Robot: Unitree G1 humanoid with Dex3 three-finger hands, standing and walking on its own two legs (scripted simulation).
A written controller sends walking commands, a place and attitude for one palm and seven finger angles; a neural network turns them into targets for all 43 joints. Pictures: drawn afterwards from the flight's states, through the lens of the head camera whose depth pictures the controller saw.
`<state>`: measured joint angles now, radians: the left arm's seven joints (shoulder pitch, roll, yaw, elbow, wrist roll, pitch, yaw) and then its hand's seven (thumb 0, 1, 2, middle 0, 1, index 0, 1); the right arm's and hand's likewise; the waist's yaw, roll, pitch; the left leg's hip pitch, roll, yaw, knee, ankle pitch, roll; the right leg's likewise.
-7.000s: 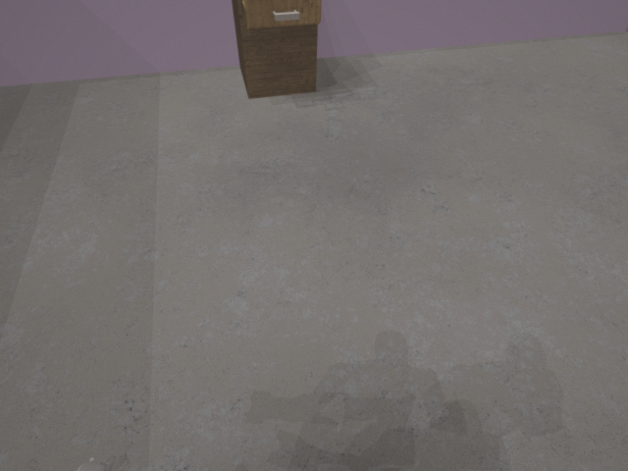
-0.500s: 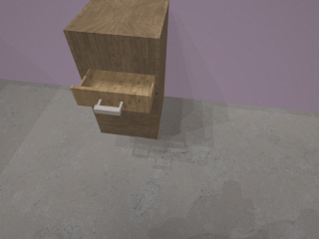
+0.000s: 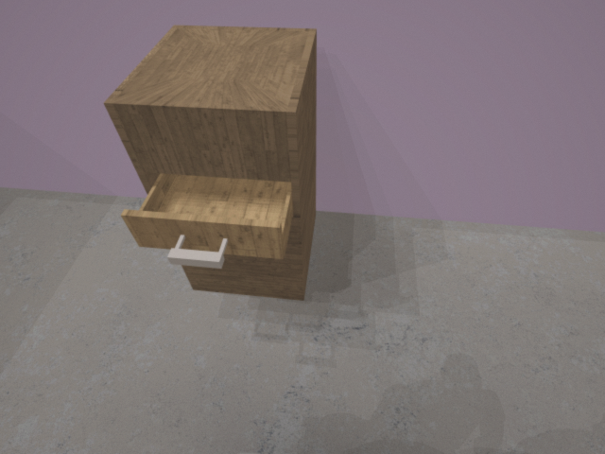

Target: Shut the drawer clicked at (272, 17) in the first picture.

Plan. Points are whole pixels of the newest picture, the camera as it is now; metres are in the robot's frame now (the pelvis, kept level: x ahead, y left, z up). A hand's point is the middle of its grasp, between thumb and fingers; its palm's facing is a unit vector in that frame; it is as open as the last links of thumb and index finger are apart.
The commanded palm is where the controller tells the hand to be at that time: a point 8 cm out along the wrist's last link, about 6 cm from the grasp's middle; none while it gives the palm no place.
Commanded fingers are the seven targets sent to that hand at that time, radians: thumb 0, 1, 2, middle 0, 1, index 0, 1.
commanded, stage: take the last steps up to it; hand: left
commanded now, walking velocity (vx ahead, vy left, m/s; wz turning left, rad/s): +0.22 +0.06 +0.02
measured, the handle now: (199, 249) +0.58 +0.29 -0.22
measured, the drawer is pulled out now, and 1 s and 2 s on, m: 0.15 0.15 0.15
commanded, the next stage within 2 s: come to a stop and stand still in 0.22 s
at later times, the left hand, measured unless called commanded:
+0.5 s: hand (159, 448) +0.16 +0.24 -0.17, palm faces +0.03 -0.98 -0.18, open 7.3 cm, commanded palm none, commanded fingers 0.00 0.90 0.90 -0.20 -0.30 -0.20 -0.30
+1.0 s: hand (178, 419) +0.19 +0.21 -0.14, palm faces +0.04 -0.97 -0.26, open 7.3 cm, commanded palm none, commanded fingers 0.00 0.90 0.90 -0.20 -0.30 -0.20 -0.30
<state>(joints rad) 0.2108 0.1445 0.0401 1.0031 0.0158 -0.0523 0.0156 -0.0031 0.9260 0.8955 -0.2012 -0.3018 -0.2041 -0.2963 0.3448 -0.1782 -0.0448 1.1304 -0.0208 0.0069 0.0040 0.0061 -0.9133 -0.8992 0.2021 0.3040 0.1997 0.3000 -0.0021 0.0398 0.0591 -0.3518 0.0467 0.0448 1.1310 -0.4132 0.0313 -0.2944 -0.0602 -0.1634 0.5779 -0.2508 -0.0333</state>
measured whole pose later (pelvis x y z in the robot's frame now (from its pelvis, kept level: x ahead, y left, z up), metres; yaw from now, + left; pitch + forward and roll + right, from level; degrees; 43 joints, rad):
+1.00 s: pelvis +0.12 +0.03 +0.01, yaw -1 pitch +0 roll +3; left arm 0.17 0.15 0.03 1.00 0.02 0.01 0.03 0.00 0.91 0.90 -0.20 -0.30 -0.21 -0.30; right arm 0.15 -0.22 -0.06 1.04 -0.01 0.06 -0.02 0.00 -0.92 -0.90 0.20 0.30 0.20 0.30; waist 0.03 0.02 0.07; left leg -0.29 0.02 0.00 0.79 -0.46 -0.05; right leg -0.27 -0.05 -0.08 0.46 -0.19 -0.04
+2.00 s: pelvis +0.14 +0.05 +0.01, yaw -1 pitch +0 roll +0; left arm 0.26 0.14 0.00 1.15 0.00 -0.01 0.04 0.01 0.93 0.90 -0.20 -0.30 -0.20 -0.30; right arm 0.32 -0.12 0.00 1.15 -0.01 -0.01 -0.04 0.00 -0.91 -0.90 0.20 0.30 0.20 0.30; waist 0.01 0.02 0.02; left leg -0.08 0.05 0.02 0.38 -0.30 -0.04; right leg -0.22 -0.02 -0.08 0.42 -0.20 -0.01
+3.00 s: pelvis +0.10 +0.08 -0.03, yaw +1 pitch +9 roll +1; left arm 0.29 0.17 0.09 0.25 -0.18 -0.40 -0.08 0.02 0.94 0.90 -0.30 -0.42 -0.30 -0.41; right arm 0.30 -0.26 -0.05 0.72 0.00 -0.35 -0.02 0.02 -0.93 -0.90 0.20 0.30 0.20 0.30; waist -0.04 -0.02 -0.12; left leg -0.55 -0.01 0.04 0.84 -0.44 0.01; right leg -0.67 -0.09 -0.03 0.84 -0.32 0.02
